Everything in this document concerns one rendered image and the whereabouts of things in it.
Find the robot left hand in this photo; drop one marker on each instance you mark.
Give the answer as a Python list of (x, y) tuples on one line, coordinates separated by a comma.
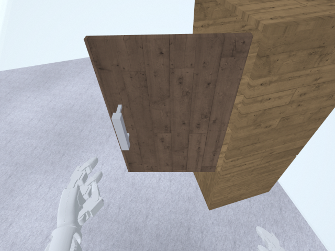
[(73, 208)]

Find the left robot forearm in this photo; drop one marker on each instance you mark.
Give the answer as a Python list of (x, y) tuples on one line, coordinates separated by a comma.
[(65, 238)]

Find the cupboard door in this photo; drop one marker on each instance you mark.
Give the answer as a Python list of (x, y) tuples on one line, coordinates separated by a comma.
[(177, 93)]

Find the robot right hand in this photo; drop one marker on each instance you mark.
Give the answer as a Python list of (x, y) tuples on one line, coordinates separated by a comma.
[(271, 242)]

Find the handle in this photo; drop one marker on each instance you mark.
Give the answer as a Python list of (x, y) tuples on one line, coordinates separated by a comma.
[(119, 125)]

